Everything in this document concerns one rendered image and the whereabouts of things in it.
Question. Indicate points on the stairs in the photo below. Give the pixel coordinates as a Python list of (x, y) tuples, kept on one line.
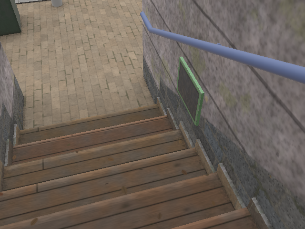
[(123, 170)]

